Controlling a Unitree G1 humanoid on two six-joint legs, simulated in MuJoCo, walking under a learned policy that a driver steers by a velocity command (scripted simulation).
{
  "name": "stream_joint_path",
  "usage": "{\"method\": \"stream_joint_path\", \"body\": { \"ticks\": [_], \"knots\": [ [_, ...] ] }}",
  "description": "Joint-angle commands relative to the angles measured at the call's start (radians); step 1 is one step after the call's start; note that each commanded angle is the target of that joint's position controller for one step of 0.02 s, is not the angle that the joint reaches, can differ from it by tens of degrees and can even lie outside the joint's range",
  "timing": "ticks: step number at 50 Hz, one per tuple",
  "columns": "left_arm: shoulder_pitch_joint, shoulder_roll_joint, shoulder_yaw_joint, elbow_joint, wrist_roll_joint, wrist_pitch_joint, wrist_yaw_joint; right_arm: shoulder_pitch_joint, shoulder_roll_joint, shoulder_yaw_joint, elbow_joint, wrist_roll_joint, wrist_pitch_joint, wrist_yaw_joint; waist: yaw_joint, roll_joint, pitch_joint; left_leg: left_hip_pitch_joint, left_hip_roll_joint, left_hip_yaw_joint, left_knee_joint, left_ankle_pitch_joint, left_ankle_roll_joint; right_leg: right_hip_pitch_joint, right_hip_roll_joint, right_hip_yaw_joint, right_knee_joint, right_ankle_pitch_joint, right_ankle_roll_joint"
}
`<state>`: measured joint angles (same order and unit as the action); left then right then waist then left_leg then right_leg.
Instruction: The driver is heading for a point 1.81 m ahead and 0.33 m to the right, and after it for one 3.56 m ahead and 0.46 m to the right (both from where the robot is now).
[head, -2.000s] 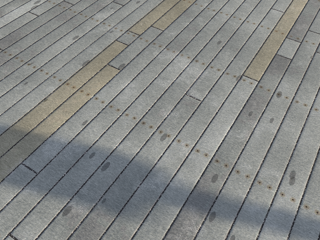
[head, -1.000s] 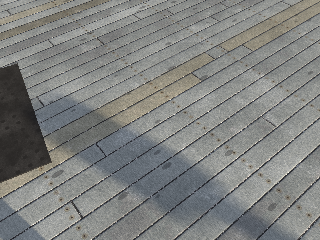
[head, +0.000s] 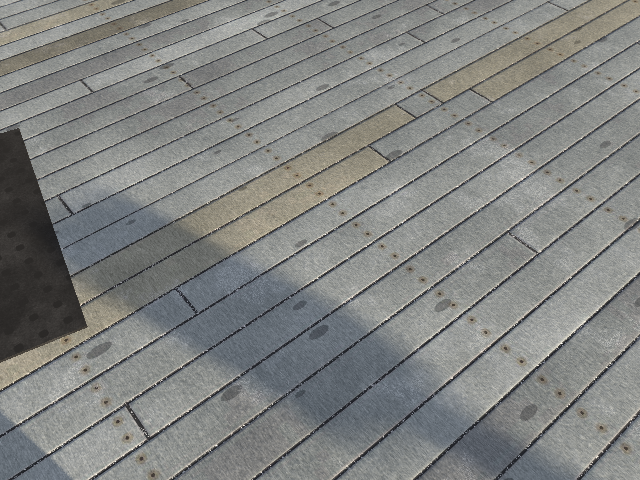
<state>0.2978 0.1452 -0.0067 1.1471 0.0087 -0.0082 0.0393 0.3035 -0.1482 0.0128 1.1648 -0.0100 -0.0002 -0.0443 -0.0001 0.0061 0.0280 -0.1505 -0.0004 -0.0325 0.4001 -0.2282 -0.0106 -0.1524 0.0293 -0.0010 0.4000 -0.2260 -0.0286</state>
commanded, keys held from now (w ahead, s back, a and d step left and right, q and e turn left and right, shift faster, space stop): w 1.00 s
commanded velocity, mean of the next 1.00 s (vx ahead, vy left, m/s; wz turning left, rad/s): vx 0.39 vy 0.00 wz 0.00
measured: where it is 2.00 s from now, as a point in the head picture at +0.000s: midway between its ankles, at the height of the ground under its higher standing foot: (342, 304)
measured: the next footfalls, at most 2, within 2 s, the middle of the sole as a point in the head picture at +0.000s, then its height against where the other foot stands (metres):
right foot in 0.70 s outside the picture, level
left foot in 1.24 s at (284, 386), level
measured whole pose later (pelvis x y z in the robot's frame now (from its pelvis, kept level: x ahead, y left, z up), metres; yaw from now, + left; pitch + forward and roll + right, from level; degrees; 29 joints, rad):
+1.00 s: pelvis +0.42 +0.01 +0.00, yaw +1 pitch +0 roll -1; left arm 0.44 0.17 0.04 1.09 0.01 -0.10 0.00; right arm 0.16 -0.19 -0.05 0.95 -0.04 -0.04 0.03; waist 0.03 0.03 0.04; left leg -0.63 0.11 0.01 0.96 -0.13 0.05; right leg -0.05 0.10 -0.11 0.25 -0.21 -0.11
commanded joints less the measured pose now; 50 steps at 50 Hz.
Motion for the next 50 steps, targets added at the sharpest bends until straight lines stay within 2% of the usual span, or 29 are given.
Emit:
{"method": "stream_joint_path", "body": {
  "ticks": [1, 4, 6, 7, 8, 10, 12, 13, 14, 15, 16, 18, 23, 27, 29, 31, 32, 33, 34, 35, 36, 37, 38, 39, 41, 42, 43, 46, 50],
  "knots": [
    [0.079, 0.088, 0.016, -0.006, 0.001, 0.0, 0.002, 0.084, -0.072, -0.012, -0.002, -0.004, -0.001, -0.001, 0.002, -0.018, 0.04, -0.043, 0.046, -0.045, -0.052, -0.043, 0.041, -0.03, -0.088, 0.101, -0.097, -0.094, -0.031],
    [0.113, 0.135, 0.043, -0.017, 0.004, 0.018, -0.003, 0.061, -0.075, -0.022, -0.038, -0.019, 0.006, 0.009, 0.023, -0.078, 0.121, -0.2, -0.021, 0.003, 0.081, -0.361, 0.072, -0.087, -0.118, 0.196, -0.135, -0.538, -0.099],
    [0.179, 0.158, 0.059, -0.007, 0.006, 0.019, -0.005, 0.026, -0.032, -0.015, -0.075, -0.031, -0.006, 0.021, 0.046, -0.157, 0.154, -0.306, -0.038, 0.074, 0.246, -0.281, 0.071, -0.056, -0.244, 0.371, -0.229, -0.667, -0.168],
    [0.183, 0.161, 0.064, -0.008, 0.009, 0.015, -0.006, 0.006, -0.032, -0.015, -0.094, -0.036, -0.017, 0.026, 0.049, -0.159, 0.163, -0.307, -0.009, 0.083, 0.311, -0.22, 0.071, -0.08, -0.298, 0.429, -0.261, -0.641, -0.196],
    [0.163, 0.162, 0.068, -0.017, 0.013, 0.009, -0.009, -0.001, -0.039, -0.019, -0.106, -0.032, -0.029, 0.032, 0.037, -0.14, 0.158, -0.294, 0.008, 0.076, 0.332, -0.211, 0.075, -0.101, -0.311, 0.434, -0.271, -0.586, -0.205],
    [0.094, 0.17, 0.074, -0.042, 0.01, -0.001, -0.014, 0.052, -0.034, -0.023, -0.107, -0.022, -0.049, 0.043, -0.013, -0.119, 0.137, -0.178, 0.009, 0.087, 0.232, -0.205, 0.089, -0.16, -0.275, 0.346, -0.231, -0.491, -0.182],
    [-0.002, 0.152, 0.075, -0.077, -0.001, -0.009, -0.019, 0.229, -0.022, -0.031, -0.047, -0.008, -0.062, 0.04, -0.1, -0.073, 0.131, 0.126, -0.044, 0.108, 0.033, -0.128, 0.102, -0.351, -0.169, 0.206, -0.091, -0.448, -0.132],
    [-0.037, 0.105, 0.063, -0.103, 0.002, -0.02, -0.023, 0.326, -0.073, -0.046, -0.026, -0.017, -0.069, 0.03, -0.135, 0.063, 0.118, 0.252, 0.084, -0.09, -0.099, -0.244, 0.116, -0.469, -0.089, 0.102, 0.126, -0.376, -0.096],
    [-0.061, 0.029, 0.042, -0.145, 0.0, -0.033, -0.033, 0.433, -0.183, -0.075, -0.012, -0.013, -0.071, 0.027, -0.157, 0.295, 0.086, 0.31, 0.32, -0.505, -0.303, -0.541, 0.183, -0.609, 0.031, -0.071, 0.435, -0.303, -0.054],
    [-0.072, 0.104, 0.057, -0.158, 0.037, -0.037, -0.041, 0.398, -0.183, -0.078, -0.011, -0.016, -0.059, 0.026, -0.114, 0.2, 0.154, 0.204, 0.382, -0.601, -0.319, -0.6, 0.228, -0.645, -0.021, -0.022, 0.599, -0.291, -0.071],
    [-0.075, 0.1, 0.057, -0.157, 0.039, -0.045, -0.052, 0.303, -0.147, -0.069, -0.047, -0.017, -0.063, 0.029, -0.063, 0.1, 0.191, 0.137, 0.353, -0.53, -0.314, -0.538, 0.228, -0.646, -0.062, 0.007, 0.661, -0.2, -0.078],
    [-0.054, 0.084, 0.057, -0.142, 0.026, -0.061, -0.068, 0.215, -0.115, -0.058, -0.083, -0.01, -0.083, 0.031, -0.015, 0.049, 0.164, 0.128, 0.272, -0.349, -0.322, -0.265, 0.196, -0.598, -0.096, 0.011, 0.654, -0.061, -0.064],
    [-0.131, 0.075, 0.06, -0.173, 0.025, -0.042, -0.075, 0.312, -0.074, -0.037, -0.044, -0.007, -0.106, 0.026, -0.017, 0.075, 0.09, 0.223, 0.193, -0.109, -0.252, 0.332, 0.174, -0.62, -0.077, -0.07, 0.618, 0.041, -0.027],
    [-0.334, 0.053, 0.041, -0.26, 0.014, -0.039, -0.074, 0.318, -0.081, -0.027, -0.045, -0.01, -0.108, 0.021, -0.047, 0.097, 0.127, 0.159, 0.165, -0.038, -0.251, 0.494, 0.177, -0.547, -0.044, -0.13, 0.372, 0.101, -0.02],
    [-0.369, 0.059, 0.036, -0.281, 0.008, -0.039, -0.073, 0.319, -0.102, -0.03, -0.042, -0.011, -0.11, 0.018, -0.047, 0.117, 0.128, 0.153, 0.175, -0.022, -0.243, 0.577, 0.178, -0.458, -0.022, -0.153, 0.265, 0.113, -0.042],
    [-0.326, 0.088, 0.045, -0.282, 0.007, -0.041, -0.062, 0.295, -0.124, -0.035, -0.042, -0.01, -0.115, 0.017, -0.01, 0.121, 0.098, 0.175, 0.194, -0.002, -0.173, 0.8, 0.169, -0.339, 0.008, -0.162, 0.211, 0.104, -0.081],
    [-0.258, 0.109, 0.055, -0.264, 0.006, -0.045, -0.055, 0.279, -0.138, -0.039, -0.043, -0.01, -0.117, 0.016, 0.024, 0.12, 0.057, 0.196, 0.199, 0.011, -0.088, 0.937, 0.159, -0.255, 0.032, -0.161, 0.199, 0.091, -0.102],
    [-0.134, 0.133, 0.068, -0.227, 0.003, -0.053, -0.047, 0.265, -0.152, -0.044, -0.045, -0.01, -0.115, 0.015, 0.077, 0.113, -0.01, 0.214, 0.195, 0.023, 0.052, 1.014, 0.149, -0.139, 0.053, -0.153, 0.174, 0.087, -0.122],
    [0.024, 0.152, 0.083, -0.174, 0.005, -0.061, -0.04, 0.24, -0.163, -0.048, -0.051, -0.004, -0.111, 0.017, 0.146, 0.097, -0.087, 0.164, 0.174, 0.043, 0.238, 0.95, 0.135, 0.047, 0.047, -0.14, 0.101, 0.135, -0.142],
    [0.17, 0.215, 0.104, -0.14, 0.029, -0.066, -0.031, 0.244, -0.137, -0.041, -0.069, 0.001, -0.109, 0.023, 0.191, 0.04, -0.178, -0.014, 0.134, 0.061, 0.499, 0.638, 0.128, 0.272, -0.114, 0.034, 0.077, -0.017, -0.176],
    [0.211, 0.306, 0.124, -0.144, 0.053, -0.065, -0.035, 0.367, 0.004, -0.02, -0.089, 0.025, -0.103, 0.037, 0.108, -0.187, -0.299, -0.354, -0.045, 0.087, 0.915, -0.226, 0.094, 0.519, -0.442, 0.564, -0.001, -0.11, -0.325],
    [0.144, 0.271, 0.122, -0.145, 0.009, -0.053, -0.046, 0.293, -0.105, -0.05, -0.093, 0.01, -0.098, 0.038, 0.114, -0.089, -0.275, -0.46, -0.05, -0.026, 1.027, -0.23, 0.11, 0.432, -0.427, 0.735, -0.155, -0.274, -0.346],
    [0.018, 0.214, 0.104, -0.166, -0.002, -0.056, -0.047, 0.175, -0.123, -0.058, -0.139, -0.001, -0.098, 0.04, 0.066, -0.064, -0.092, -0.517, 0.017, -0.025, 0.995, -0.126, 0.12, 0.273, -0.397, 0.563, -0.188, -0.309, -0.302],
    [-0.037, 0.15, 0.088, -0.174, 0.0, -0.068, -0.052, 0.114, -0.118, -0.06, -0.153, -0.008, -0.103, 0.043, 0.047, -0.006, -0.016, -0.483, 0.049, -0.02, 0.936, -0.059, 0.122, 0.137, -0.354, 0.453, -0.221, -0.181, -0.27],
    [-0.024, 0.084, 0.065, -0.144, 0.006, -0.086, -0.044, 0.134, -0.076, -0.061, -0.145, -0.027, -0.083, 0.051, -0.021, 0.003, 0.023, -0.366, 0.086, -0.02, 0.844, -0.032, 0.109, -0.02, -0.274, 0.276, -0.246, 0.02, -0.214],
    [0.013, 0.069, 0.057, -0.126, 0.007, -0.097, -0.043, 0.138, -0.061, -0.061, -0.144, -0.031, -0.073, 0.053, -0.031, -0.007, 0.036, -0.332, 0.09, -0.017, 0.809, -0.033, 0.104, -0.049, -0.251, 0.219, -0.237, 0.175, -0.193],
    [0.038, 0.092, 0.06, -0.116, 0.007, -0.104, -0.039, 0.148, -0.038, -0.059, -0.146, -0.031, -0.062, 0.058, -0.044, -0.036, 0.017, -0.338, 0.086, -0.001, 0.785, -0.039, 0.093, -0.037, -0.252, 0.201, -0.24, 0.196, -0.206],
    [0.091, 0.123, 0.06, -0.107, 0.006, -0.11, -0.036, 0.019, -0.066, -0.065, -0.192, -0.032, -0.043, 0.068, -0.038, -0.04, 0.056, -0.44, 0.107, 0.035, 0.684, 0.038, 0.068, -0.028, -0.223, 0.128, -0.278, 0.232, -0.196],
    [0.17, 0.12, 0.05, -0.1, 0.001, -0.106, -0.036, -0.186, -0.07, -0.06, -0.261, -0.02, -0.042, 0.076, 0.009, -0.045, 0.086, -0.507, 0.101, 0.083, 0.46, 0.179, 0.044, 0.031, -0.188, 0.063, -0.287, 0.357, -0.163]
  ]
}}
